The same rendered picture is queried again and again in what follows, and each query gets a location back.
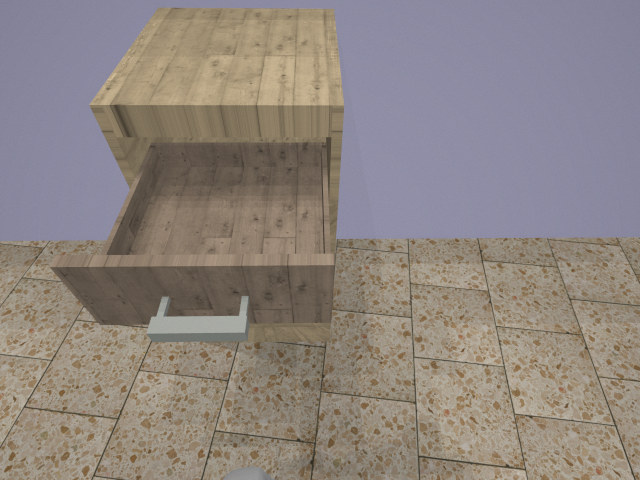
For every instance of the drawer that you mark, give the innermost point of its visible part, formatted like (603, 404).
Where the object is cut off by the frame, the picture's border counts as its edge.
(205, 223)

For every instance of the cabinet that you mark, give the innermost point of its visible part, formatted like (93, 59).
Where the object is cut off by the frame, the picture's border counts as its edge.
(230, 75)

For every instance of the handle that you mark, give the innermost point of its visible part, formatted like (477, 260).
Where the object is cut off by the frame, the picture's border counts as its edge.
(198, 328)

